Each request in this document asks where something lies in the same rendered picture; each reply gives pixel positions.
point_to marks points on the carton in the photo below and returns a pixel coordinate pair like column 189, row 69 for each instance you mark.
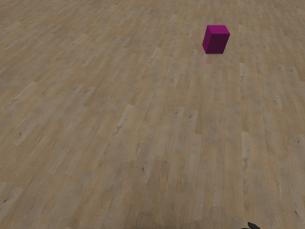
column 215, row 39

